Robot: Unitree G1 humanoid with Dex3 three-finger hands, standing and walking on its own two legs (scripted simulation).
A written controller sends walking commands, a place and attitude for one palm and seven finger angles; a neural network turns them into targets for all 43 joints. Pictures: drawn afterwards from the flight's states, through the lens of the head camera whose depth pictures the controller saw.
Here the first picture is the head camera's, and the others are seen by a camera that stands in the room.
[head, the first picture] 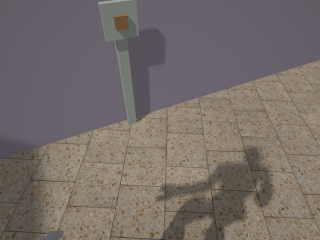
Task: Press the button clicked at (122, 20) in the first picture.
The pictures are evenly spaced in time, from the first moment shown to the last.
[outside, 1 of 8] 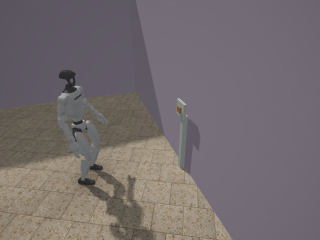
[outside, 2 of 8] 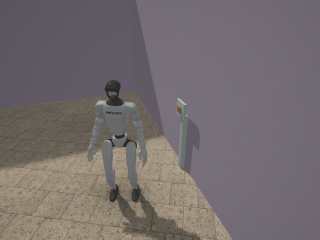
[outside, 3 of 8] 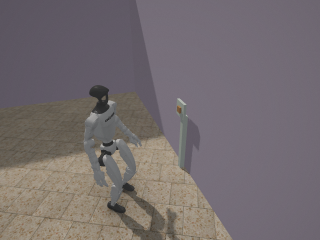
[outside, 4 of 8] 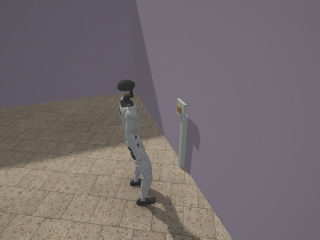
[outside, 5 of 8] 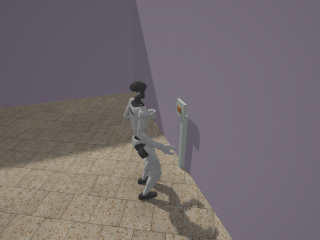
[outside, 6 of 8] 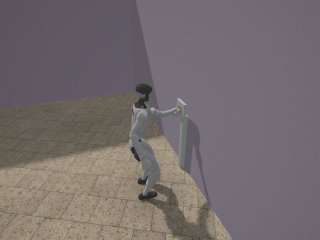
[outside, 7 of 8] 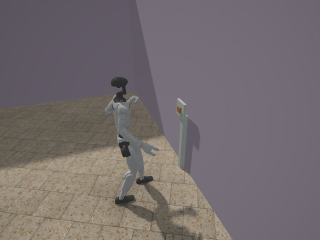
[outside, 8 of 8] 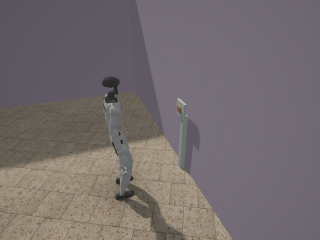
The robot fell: no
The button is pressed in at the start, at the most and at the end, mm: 0 14 0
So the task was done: yes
